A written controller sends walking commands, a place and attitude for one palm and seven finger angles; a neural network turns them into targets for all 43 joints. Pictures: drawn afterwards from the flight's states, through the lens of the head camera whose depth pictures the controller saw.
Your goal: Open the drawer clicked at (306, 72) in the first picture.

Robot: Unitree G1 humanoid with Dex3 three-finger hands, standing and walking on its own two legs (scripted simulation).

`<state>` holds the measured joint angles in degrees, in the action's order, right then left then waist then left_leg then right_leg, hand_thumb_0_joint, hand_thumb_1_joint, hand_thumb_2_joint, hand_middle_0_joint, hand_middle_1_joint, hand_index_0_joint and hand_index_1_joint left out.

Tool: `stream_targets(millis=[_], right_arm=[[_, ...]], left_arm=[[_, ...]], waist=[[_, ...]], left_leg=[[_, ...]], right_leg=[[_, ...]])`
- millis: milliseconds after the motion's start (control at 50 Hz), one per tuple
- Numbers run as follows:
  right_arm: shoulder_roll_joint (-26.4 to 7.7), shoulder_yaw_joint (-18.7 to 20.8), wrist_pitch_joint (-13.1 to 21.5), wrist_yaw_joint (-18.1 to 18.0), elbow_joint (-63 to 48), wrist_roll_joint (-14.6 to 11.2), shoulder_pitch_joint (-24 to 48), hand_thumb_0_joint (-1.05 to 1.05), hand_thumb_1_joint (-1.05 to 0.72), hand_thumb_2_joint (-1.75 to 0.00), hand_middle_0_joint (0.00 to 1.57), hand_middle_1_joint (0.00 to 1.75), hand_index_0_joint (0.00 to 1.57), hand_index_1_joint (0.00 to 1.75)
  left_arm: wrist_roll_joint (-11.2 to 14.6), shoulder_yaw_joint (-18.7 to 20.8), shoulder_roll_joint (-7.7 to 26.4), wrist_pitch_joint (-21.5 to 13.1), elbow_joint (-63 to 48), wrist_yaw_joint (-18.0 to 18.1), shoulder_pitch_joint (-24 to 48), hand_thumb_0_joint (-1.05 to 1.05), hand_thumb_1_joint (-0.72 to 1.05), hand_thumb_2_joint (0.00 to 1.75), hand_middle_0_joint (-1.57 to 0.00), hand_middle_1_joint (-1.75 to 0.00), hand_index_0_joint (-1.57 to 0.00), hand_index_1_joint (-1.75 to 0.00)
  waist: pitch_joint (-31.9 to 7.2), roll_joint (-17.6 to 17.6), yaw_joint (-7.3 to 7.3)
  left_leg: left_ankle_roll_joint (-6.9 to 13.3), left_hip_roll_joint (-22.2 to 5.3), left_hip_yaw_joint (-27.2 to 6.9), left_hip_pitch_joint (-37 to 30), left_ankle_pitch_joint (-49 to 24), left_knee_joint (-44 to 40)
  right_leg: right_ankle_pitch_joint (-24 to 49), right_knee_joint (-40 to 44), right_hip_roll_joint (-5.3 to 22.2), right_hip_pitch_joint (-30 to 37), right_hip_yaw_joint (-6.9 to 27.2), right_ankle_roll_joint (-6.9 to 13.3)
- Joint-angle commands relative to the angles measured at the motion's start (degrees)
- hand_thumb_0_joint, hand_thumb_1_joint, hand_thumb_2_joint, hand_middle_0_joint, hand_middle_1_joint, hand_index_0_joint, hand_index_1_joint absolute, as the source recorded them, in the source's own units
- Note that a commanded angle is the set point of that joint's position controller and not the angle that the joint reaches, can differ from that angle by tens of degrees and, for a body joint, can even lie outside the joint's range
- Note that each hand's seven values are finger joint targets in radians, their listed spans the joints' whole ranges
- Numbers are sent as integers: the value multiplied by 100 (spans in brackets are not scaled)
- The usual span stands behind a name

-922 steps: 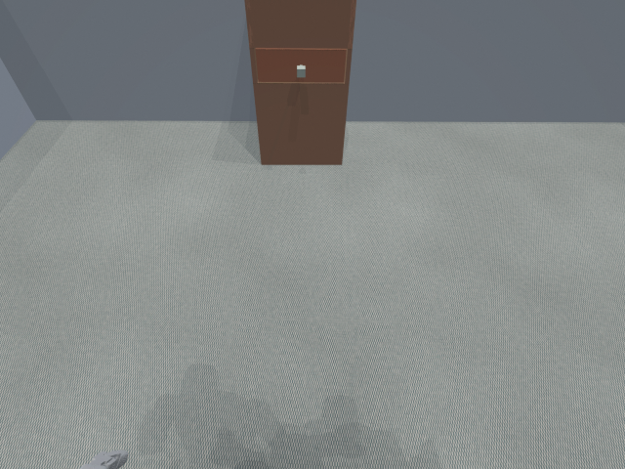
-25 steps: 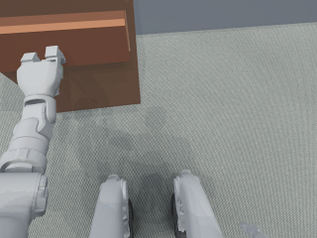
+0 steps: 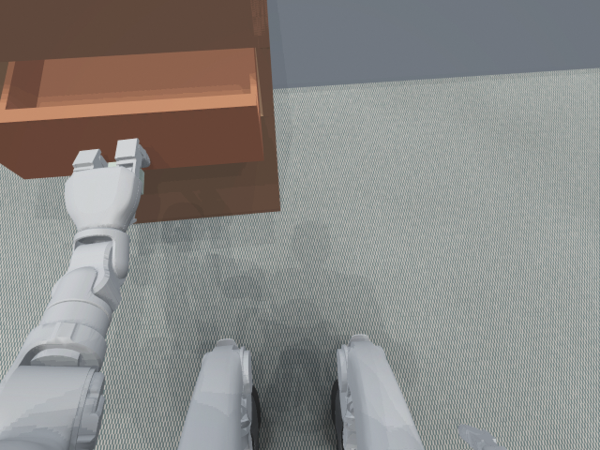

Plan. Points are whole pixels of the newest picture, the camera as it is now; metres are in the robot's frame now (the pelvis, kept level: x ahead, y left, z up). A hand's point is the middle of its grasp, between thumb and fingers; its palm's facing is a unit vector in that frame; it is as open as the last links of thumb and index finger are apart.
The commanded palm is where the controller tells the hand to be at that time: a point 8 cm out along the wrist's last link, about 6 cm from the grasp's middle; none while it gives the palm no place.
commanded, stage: pull the drawer open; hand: left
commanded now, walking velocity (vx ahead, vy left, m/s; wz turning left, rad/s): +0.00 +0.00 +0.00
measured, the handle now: (127, 167) +0.50 +0.25 -0.05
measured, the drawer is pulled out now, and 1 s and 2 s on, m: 0.09 0.17 0.25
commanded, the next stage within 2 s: none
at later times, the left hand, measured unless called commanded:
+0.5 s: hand (123, 235) +0.40 +0.25 -0.07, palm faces -0.02 -0.03 -1.00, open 7.3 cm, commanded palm +0.36 +0.24 -0.03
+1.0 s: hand (121, 260) +0.36 +0.24 -0.07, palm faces -0.01 -0.04 -1.00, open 7.3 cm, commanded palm +0.32 +0.24 -0.03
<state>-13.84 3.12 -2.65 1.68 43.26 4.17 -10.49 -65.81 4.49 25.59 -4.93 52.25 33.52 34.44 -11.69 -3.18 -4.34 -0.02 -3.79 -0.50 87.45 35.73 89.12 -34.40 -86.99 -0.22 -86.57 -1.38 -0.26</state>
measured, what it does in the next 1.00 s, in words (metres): stands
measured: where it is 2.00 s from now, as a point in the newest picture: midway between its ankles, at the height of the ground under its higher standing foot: (297, 443)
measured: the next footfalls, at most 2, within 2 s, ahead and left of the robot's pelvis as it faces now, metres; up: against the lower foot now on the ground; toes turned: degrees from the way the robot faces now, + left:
none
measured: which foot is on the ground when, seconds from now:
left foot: down 0.00-1.00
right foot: down 0.00-1.00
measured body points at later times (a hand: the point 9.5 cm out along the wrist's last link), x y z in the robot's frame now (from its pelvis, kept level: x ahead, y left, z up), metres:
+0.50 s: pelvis +0.00 +0.00 +0.01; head +0.17 +0.00 +0.42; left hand +0.39 +0.25 -0.02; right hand +0.10 -0.26 -0.15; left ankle +0.03 +0.12 -0.55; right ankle +0.04 -0.13 -0.55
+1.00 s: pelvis +0.00 +0.00 +0.01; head +0.16 +0.00 +0.43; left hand +0.36 +0.24 -0.02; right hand +0.13 -0.26 -0.14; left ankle +0.03 +0.12 -0.55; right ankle +0.04 -0.13 -0.55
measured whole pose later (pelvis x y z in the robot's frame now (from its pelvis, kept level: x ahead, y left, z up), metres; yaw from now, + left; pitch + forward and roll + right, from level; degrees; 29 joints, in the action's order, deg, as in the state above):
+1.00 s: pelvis +0.00 +0.00 +0.01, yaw +1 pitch +31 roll -1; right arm -13.1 3.4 -2.9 0.4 42.4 4.2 -6.3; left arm -66.6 2.5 19.8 -5.0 41.5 38.4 18.2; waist -12.1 -2.2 -1.5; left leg -0.2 -3.4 0.3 82.5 35.5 86.7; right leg -34.6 -85.6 0.1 -82.2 -0.6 -0.1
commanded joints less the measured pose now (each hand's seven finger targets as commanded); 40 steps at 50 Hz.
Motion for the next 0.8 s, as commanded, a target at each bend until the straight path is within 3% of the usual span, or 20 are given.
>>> stream_targets(millis=[0,20,60,80,160,180,240,260,280,300,380,420,480,500,620,700,780], right_arm=[[-900,321,117,-101,-264,14,-798,0,-90,-90,20,30,20,30],[-903,323,126,-111,-250,17,-786,0,-90,-90,20,30,20,30],[-888,316,138,-120,-265,23,-754,0,-90,-90,20,30,20,30],[-901,315,128,-122,-264,25,-728,0,-90,-90,20,30,20,30],[-859,317,126,-130,-296,14,-624,0,-90,-90,20,30,20,30],[-871,319,133,-136,-279,17,-612,0,-90,-90,20,30,20,30],[-871,314,137,-144,-307,30,-570,0,-90,-90,20,30,20,30],[-862,319,129,-148,-325,21,-550,0,-90,-90,20,30,20,30],[-863,325,133,-159,-313,20,-549,0,-90,-90,20,30,20,30],[-849,321,137,-158,-336,14,-528,0,-90,-90,20,30,20,30],[-843,327,124,-168,-373,11,-476,0,-90,-90,20,30,20,30],[-809,322,133,-170,-378,-2,-434,0,-90,-90,20,30,20,30],[-812,320,131,-178,-372,12,-397,0,-90,-90,20,30,20,30],[-806,322,129,-187,-396,8,-368,0,-90,-90,20,30,20,30],[-782,324,124,-191,-412,15,-299,0,-90,-90,20,30,20,30],[-769,336,96,-182,-466,16,-242,0,-90,-90,20,30,20,30],[-757,337,107,-202,-463,18,-196,0,-90,-90,20,30,20,30]], left_arm=[[-89,94,1015,-79,-885,274,1091,0,90,90,-40,-135,-40,-135],[-92,136,1041,-69,-797,290,996,0,90,90,-40,-135,-40,-135],[-88,138,1049,-114,-978,310,1018,0,90,90,-40,-135,-40,-135],[-104,265,1187,-102,-888,311,845,0,90,90,-40,-135,-40,-135],[-127,53,824,-99,-901,381,663,0,90,90,-40,-135,-40,-135],[-137,159,980,-120,-965,402,720,0,90,90,-40,-135,-40,-135],[-120,238,1002,-95,-975,433,521,0,90,90,-40,-135,-40,-135],[-141,104,850,-95,-1019,446,547,0,90,90,-40,-135,-40,-135],[-140,191,948,-96,-1005,455,507,0,90,90,-40,-135,-40,-135],[-134,104,830,-104,-1061,467,449,0,90,90,-40,-135,-40,-135],[-104,300,964,-87,-1165,471,26,0,90,90,-40,-135,-40,-135],[-90,126,772,-85,-1210,478,83,0,90,90,-40,-135,-40,-135],[-120,257,868,-84,-1182,509,-194,0,90,90,-40,-135,-40,-135],[-111,159,739,-100,-1292,529,-162,0,90,90,-40,-135,-40,-135],[-143,243,776,-79,-1431,602,-454,0,90,90,-40,-135,-40,-135],[-119,117,533,-30,-1631,652,-714,0,90,90,-40,-135,-40,-135],[-113,189,612,13,-1691,665,-848,0,90,90,-40,-135,-40,-135]], waist=[[-3108,-202,0],[-3082,-72,5],[-3217,-200,46],[-3183,-189,132],[-2927,-196,78],[-2934,-205,112],[-3034,-141,166],[-3001,-157,113],[-3002,-92,155],[-2972,-98,141],[-3108,9,279],[-2991,44,206],[-2916,-13,309],[-2932,57,251],[-2911,-4,350],[-2916,-28,331],[-2897,106,353]], left_leg=[[177,289,-32,-2462,-2063,-1016],[190,296,-12,-2382,-2008,-1000],[188,308,-3,-2437,-2034,-1012],[173,317,12,-2399,-1989,-1019],[169,314,-7,-2478,-1931,-1084],[169,307,-9,-2472,-1932,-1069],[169,324,0,-2467,-1946,-1075],[165,320,-4,-2481,-1886,-1092],[171,322,-3,-2478,-1902,-1086],[171,335,8,-2457,-1885,-1112],[168,342,30,-2505,-2021,-1107],[181,356,49,-2412,-1895,-1118],[164,357,50,-2454,-1960,-1132],[178,349,49,-2443,-1944,-1124],[164,367,64,-2509,-2020,-1150],[150,366,52,-2664,-2131,-1196],[157,363,53,-2616,-2072,-1182]], right_leg=[[1933,1029,-213,1788,-191,233],[1923,1049,-218,1836,-166,224],[1958,1038,-203,1902,-150,227],[1907,1019,-205,1928,-145,240],[1777,1087,-206,1722,-175,245],[1776,1068,-203,1719,-162,246],[1811,1055,-202,1834,-144,250],[1737,1078,-190,1759,-158,241],[1764,1073,-192,1798,-146,240],[1765,1103,-186,1852,-137,235],[1954,1071,-193,2038,-112,242],[1872,1139,-188,2062,-93,230],[1903,1093,-192,2022,-105,250],[1893,1123,-182,2017,-92,235],[1979,1112,-185,2076,-80,254],[2045,1144,-178,2047,-112,255],[2039,1146,-190,2118,-95,252]])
